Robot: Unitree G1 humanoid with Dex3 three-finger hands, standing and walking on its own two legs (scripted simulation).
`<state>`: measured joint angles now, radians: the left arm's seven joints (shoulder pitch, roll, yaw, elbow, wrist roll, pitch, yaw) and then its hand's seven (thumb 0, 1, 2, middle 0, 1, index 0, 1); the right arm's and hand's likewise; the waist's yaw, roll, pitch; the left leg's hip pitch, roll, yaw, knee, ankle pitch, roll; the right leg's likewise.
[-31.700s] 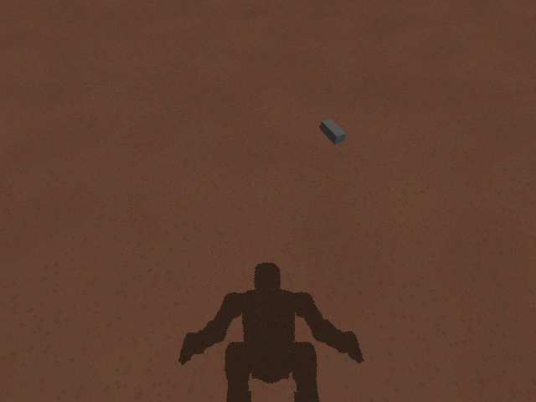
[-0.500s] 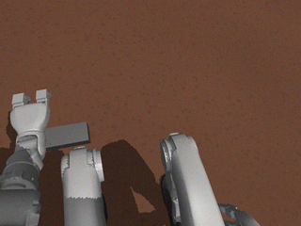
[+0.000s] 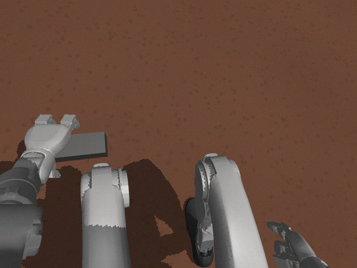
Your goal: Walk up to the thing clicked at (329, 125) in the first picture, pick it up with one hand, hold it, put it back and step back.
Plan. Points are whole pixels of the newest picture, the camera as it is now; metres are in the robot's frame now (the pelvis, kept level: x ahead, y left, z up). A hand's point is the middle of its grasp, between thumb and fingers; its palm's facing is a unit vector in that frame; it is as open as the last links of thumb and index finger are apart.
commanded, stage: withdraw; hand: left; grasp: from above
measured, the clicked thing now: (78, 147) +0.44 +0.25 -0.31
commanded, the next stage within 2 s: home in 0.12 s
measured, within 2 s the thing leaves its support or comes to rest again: neither
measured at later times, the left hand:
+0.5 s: hand (30, 140) +0.39 +0.28 -0.07, palm faces -0.40 -0.22 -0.89, open 12.3 cm
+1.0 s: hand out of the picture +0.26 +0.22 +0.16, palm faces -0.12 -0.85 -0.51, open 7.4 cm
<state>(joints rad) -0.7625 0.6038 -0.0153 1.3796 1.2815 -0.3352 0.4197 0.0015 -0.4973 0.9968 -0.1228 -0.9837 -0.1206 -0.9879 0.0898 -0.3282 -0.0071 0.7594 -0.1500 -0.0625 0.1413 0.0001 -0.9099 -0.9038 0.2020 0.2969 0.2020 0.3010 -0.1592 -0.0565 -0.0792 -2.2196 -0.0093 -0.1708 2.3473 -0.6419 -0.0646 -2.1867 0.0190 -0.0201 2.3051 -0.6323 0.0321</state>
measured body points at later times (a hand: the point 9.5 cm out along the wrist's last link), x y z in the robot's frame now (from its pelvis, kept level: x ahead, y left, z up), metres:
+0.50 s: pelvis +0.02 +0.01 +0.06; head +0.20 +0.02 +0.47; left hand +0.41 +0.29 -0.02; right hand +0.11 -0.24 -0.08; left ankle +0.10 +0.15 -0.31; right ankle +0.11 -0.13 -0.31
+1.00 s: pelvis +0.03 +0.01 +0.24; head +0.13 +0.03 +0.68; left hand +0.26 +0.27 +0.19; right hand +0.28 -0.20 +0.17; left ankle +0.10 +0.15 -0.31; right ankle +0.11 -0.13 -0.31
